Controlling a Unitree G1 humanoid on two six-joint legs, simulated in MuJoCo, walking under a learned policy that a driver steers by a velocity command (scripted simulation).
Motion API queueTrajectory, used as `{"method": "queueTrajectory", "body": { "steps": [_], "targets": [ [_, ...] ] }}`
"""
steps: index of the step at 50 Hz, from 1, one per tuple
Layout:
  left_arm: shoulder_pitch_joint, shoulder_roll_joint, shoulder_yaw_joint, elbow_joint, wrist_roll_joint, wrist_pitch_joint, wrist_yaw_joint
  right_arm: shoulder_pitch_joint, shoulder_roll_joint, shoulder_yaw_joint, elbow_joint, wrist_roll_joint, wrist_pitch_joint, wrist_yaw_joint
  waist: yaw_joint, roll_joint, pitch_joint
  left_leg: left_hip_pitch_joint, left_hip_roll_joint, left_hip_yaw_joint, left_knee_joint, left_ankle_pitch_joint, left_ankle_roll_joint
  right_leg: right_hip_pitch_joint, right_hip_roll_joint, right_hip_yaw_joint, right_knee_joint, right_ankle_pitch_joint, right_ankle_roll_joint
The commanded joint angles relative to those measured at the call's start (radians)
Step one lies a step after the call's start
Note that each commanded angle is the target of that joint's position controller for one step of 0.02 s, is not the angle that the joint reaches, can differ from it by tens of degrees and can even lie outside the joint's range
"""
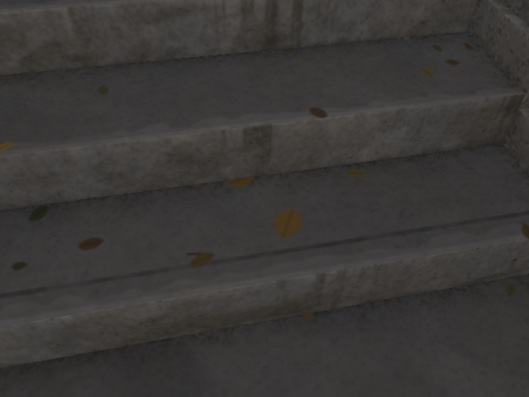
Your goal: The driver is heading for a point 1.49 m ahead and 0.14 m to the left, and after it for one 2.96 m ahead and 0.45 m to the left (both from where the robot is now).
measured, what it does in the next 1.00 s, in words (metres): climbs: left foot 0.17 m higher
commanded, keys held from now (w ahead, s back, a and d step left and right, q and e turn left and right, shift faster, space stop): w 1.00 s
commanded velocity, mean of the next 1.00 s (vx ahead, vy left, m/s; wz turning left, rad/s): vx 0.41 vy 0.00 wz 0.00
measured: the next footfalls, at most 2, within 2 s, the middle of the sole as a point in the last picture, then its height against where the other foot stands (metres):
left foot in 0.76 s outside the picture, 0.17 m higher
right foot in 1.34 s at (295, 225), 0.17 m higher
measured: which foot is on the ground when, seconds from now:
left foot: down 0.00-0.26, up 0.28-0.74, down 0.76-1.00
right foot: down 0.00-0.76, up 0.78-1.00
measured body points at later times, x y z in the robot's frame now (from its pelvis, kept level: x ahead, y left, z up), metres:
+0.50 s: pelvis +0.12 -0.04 +0.00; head +0.13 -0.05 +0.45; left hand +0.03 +0.19 -0.15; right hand +0.20 -0.27 -0.15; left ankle +0.11 +0.07 -0.58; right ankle +0.02 -0.11 -0.75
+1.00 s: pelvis +0.40 +0.04 +0.13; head +0.41 +0.05 +0.58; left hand +0.59 +0.25 +0.03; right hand +0.33 -0.19 -0.02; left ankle +0.42 +0.09 -0.58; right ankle +0.41 -0.10 -0.38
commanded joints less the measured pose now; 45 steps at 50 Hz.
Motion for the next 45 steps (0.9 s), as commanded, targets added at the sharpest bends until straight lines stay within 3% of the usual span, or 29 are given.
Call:
{"method": "queueTrajectory", "body": {
  "steps": [1, 5, 8, 11, 12, 13, 14, 15, 17, 22, 23, 26, 28, 30, 31, 32, 33, 34, 35, 36, 37, 38, 39, 40, 41, 42, 43, 44, 45],
  "targets": [
    [0.032, 0.067, 0.008, -0.031, 0.007, -0.007, 0.0, 0.038, -0.115, -0.023, -0.024, -0.001, -0.002, -0.003, -0.008, 0.065, 0.085, -0.031, 0.154, -0.184, -0.148, -0.17, 0.031, -0.107, -0.042, 0.022, -0.01, 0.0, -0.036],
    [0.0, 0.065, 0.015, -0.073, 0.029, -0.027, -0.018, 0.101, -0.158, -0.052, -0.026, 0.002, -0.004, 0.005, -0.035, 0.122, 0.119, 0.014, 0.258, -0.326, -0.185, -0.399, 0.14, -0.281, -0.004, -0.067, 0.182, -0.164, -0.063],
    [-0.027, 0.038, 0.013, -0.113, 0.039, -0.053, -0.039, 0.14, -0.146, -0.06, -0.025, 0.0, -0.019, 0.014, -0.032, 0.112, 0.17, -0.051, 0.329, -0.387, -0.202, -0.386, 0.195, -0.305, -0.037, -0.109, 0.243, -0.173, -0.075],
    [0.084, 0.035, 0.022, -0.092, 0.022, -0.074, -0.047, 0.019, -0.152, -0.063, -0.076, 0.008, -0.035, 0.021, 0.054, 0.078, 0.159, -0.19, 0.245, -0.251, -0.085, -0.118, 0.148, -0.085, -0.01, -0.131, 0.094, -0.115, -0.102],
    [0.179, 0.058, 0.033, -0.066, 0.022, -0.081, -0.043, -0.038, -0.136, -0.059, -0.104, 0.011, -0.045, 0.025, 0.098, 0.02, 0.124, -0.276, 0.186, -0.165, 0.048, 0.019, 0.118, 0.059, -0.033, -0.06, 0.019, -0.072, -0.118],
    [0.28, 0.151, 0.06, -0.049, 0.025, -0.087, -0.035, -0.093, -0.076, -0.039, -0.146, 0.017, -0.062, 0.032, 0.137, -0.179, 0.088, -0.409, 0.057, -0.007, 0.323, 0.033, 0.061, 0.172, -0.197, 0.213, -0.134, -0.107, -0.171],
    [0.364, 0.211, 0.082, -0.019, 0.021, -0.075, -0.036, -0.044, -0.076, -0.04, -0.153, -0.005, -0.065, 0.035, 0.123, -0.311, 0.065, -0.569, -0.006, 0.076, 0.572, -0.283, 0.032, 0.292, -0.356, 0.437, -0.182, 0.093, -0.251],
    [0.327, 0.152, 0.07, -0.029, 0.024, -0.073, -0.041, -0.026, -0.103, -0.048, -0.132, -0.025, -0.058, 0.029, 0.077, -0.131, 0.088, -0.61, 0.042, 0.016, 0.752, -0.323, 0.034, 0.255, -0.361, 0.395, -0.14, 0.151, -0.26],
    [0.198, 0.122, 0.06, -0.083, 0.024, -0.078, -0.05, -0.01, -0.068, -0.045, -0.117, -0.018, -0.06, 0.04, 0.015, -0.015, 0.089, -0.634, 0.103, -0.015, 0.888, -0.182, 0.026, 0.174, -0.31, 0.273, -0.153, 0.154, -0.244],
    [0.211, 0.097, 0.039, -0.085, 0.013, -0.097, -0.046, -0.069, -0.075, -0.053, -0.146, -0.028, -0.035, 0.055, -0.011, -0.025, 0.053, -0.664, 0.103, 0.054, 1.007, -0.047, -0.02, 0.128, -0.228, 0.062, -0.139, 0.553, -0.221],
    [0.29, 0.111, 0.042, -0.062, 0.024, -0.097, -0.042, -0.079, -0.037, -0.047, -0.152, -0.022, -0.022, 0.045, 0.021, -0.115, 0.029, -0.732, 0.063, 0.106, 1.249, -0.159, -0.019, 0.166, -0.248, 0.093, -0.128, 0.545, -0.266],
    [0.334, 0.13, 0.04, -0.046, 0.037, -0.1, -0.031, -0.29, -0.031, -0.038, -0.284, -0.011, -0.005, 0.021, 0.05, -0.089, 0.142, -1.211, 0.106, 0.033, 1.665, -0.342, 0.01, 0.267, -0.34, 0.183, -0.174, 0.235, -0.312],
    [0.344, 0.121, 0.029, -0.038, 0.048, -0.102, -0.033, -0.446, 0.003, -0.01, -0.389, -0.006, -0.014, 0.011, 0.069, -0.048, 0.192, -1.455, 0.105, 0.019, 1.842, -0.473, 0.048, 0.301, -0.36, 0.191, -0.185, 0.128, -0.286],
    [0.346, 0.13, 0.018, -0.029, 0.041, -0.106, -0.033, -0.52, 0.019, 0.017, -0.477, -0.005, -0.02, 0.014, 0.059, -0.029, 0.204, -1.537, 0.123, 0.013, 1.806, -0.532, 0.072, 0.27, -0.345, 0.131, -0.213, 0.022, -0.23],
    [0.338, 0.118, 0.007, -0.025, 0.034, -0.11, -0.033, -0.575, 0.021, 0.033, -0.523, 0.004, -0.021, 0.014, 0.061, -0.02, 0.226, -1.51, 0.122, 0.057, 1.733, -0.549, 0.068, 0.203, -0.322, 0.078, -0.255, 0.056, -0.202],
    [0.33, 0.105, -0.007, -0.001, 0.005, -0.099, -0.03, -0.623, 0.051, 0.063, -0.583, 0.006, -0.018, 0.019, 0.041, -0.019, 0.235, -1.377, 0.151, 0.097, 1.526, -0.531, 0.076, 0.068, -0.264, 0.012, -0.335, 0.072, -0.162],
    [0.32, 0.098, -0.012, 0.005, -0.007, -0.09, -0.011, -0.628, 0.06, 0.075, -0.625, -0.004, -0.009, 0.027, 0.025, -0.006, 0.218, -1.211, 0.159, 0.078, 1.398, -0.487, 0.088, -0.024, -0.264, 0.006, -0.409, 0.259, -0.165],
    [0.23, 0.119, -0.012, -0.04, -0.013, -0.071, -0.015, -0.5, 0.069, 0.089, -0.592, 0.0, 0.003, 0.04, -0.039, 0.05, 0.132, -0.812, 0.118, 0.197, 1.15, -0.307, 0.09, -0.175, -0.201, -0.131, -0.448, 0.595, -0.163],
    [0.175, 0.156, -0.012, -0.11, -0.053, -0.078, -0.02, -0.385, 0.034, 0.075, -0.541, 0.004, 0.004, 0.04, -0.069, 0.035, -0.045, -0.404, 0.03, 0.238, 1.064, -0.142, 0.085, -0.272, -0.186, -0.153, -0.323, 1.242, -0.192],
    [0.171, 0.275, 0.019, -0.126, -0.056, -0.102, -0.03, -0.123, -0.008, 0.047, -0.464, 0.018, 0.01, 0.026, -0.178, -0.135, -0.215, -0.163, -0.011, 0.201, 1.049, -0.083, 0.087, -0.194, -0.243, -0.15, -0.112, 1.673, -0.194],
    [0.166, 0.361, 0.052, -0.116, -0.08, -0.117, -0.044, 0.044, -0.068, 0.019, -0.419, 0.016, 0.012, 0.015, -0.275, -0.215, -0.312, -0.063, -0.019, 0.149, 0.865, -0.062, 0.09, -0.052, -0.264, -0.13, 0.108, 1.812, -0.165],
    [0.179, 0.359, 0.073, -0.12, -0.069, -0.121, -0.052, 0.143, -0.155, -0.024, -0.363, -0.019, 0.013, 0.013, -0.296, -0.209, -0.378, -0.006, -0.026, 0.013, 0.702, -0.16, 0.108, 0.01, -0.22, -0.097, 0.412, 1.677, -0.128],
    [0.184, 0.197, 0.056, -0.169, -0.048, -0.131, -0.082, 0.23, -0.318, -0.071, -0.294, -0.04, 0.005, -0.001, -0.222, 0.213, -0.392, 0.163, 0.289, -0.57, 0.395, 0.197, 0.245, -0.313, 0.028, -0.053, 0.928, 0.499, -0.057],
    [0.186, 0.167, 0.06, -0.192, -0.003, -0.132, -0.105, 0.206, -0.36, -0.099, -0.287, -0.029, 0.017, -0.014, -0.185, 0.309, -0.515, 0.132, 0.381, -0.973, 0.06, 0.235, 0.252, -0.379, 0.153, 0.13, 1.311, 0.04, -0.072],
    [0.158, 0.106, 0.054, -0.253, 0.022, -0.116, -0.119, 0.024, -0.303, -0.097, -0.294, -0.016, 0.005, 0.006, -0.058, 0.172, -0.376, -0.003, 0.377, -0.91, 0.05, -0.157, 0.246, -0.486, 0.082, 0.14, 1.398, 0.075, -0.086],
    [0.06, 0.085, 0.048, -0.298, 0.05, -0.102, -0.117, -0.054, -0.186, -0.077, -0.257, -0.007, -0.009, 0.015, -0.024, 0.017, -0.152, -0.176, 0.342, -0.788, 0.078, -0.377, 0.199, -0.586, 0.018, 0.053, 1.374, 0.126, -0.101],
    [-0.019, 0.032, 0.033, -0.338, 0.062, -0.085, -0.104, -0.034, -0.075, -0.055, -0.198, -0.022, -0.021, 0.018, -0.005, -0.056, -0.018, -0.323, 0.311, -0.636, 0.12, -0.385, 0.15, -0.647, -0.022, 0.047, 1.336, 0.154, -0.125],
    [-0.018, -0.001, 0.023, -0.36, 0.056, -0.071, -0.092, 0.006, 0.027, -0.032, -0.145, -0.037, -0.037, 0.022, 0.024, -0.021, 0.0, -0.396, 0.275, -0.536, 0.106, -0.357, 0.144, -0.663, -0.021, 0.028, 1.439, 0.117, -0.138],
    [-0.018, -0.018, 0.016, -0.367, 0.041, -0.054, -0.084, 0.027, 0.048, -0.028, -0.115, -0.042, -0.054, 0.029, 0.039, -0.003, 0.014, -0.405, 0.261, -0.442, 0.081, -0.316, 0.128, -0.717, -0.03, 0.02, 1.484, 0.092, -0.144]
  ]
}}
Keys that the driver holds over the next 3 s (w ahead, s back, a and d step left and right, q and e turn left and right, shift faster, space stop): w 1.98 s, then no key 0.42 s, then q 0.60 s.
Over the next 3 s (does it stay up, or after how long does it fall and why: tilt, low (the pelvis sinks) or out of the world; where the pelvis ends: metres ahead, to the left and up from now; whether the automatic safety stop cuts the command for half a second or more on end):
stays up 1.35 0.02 0.65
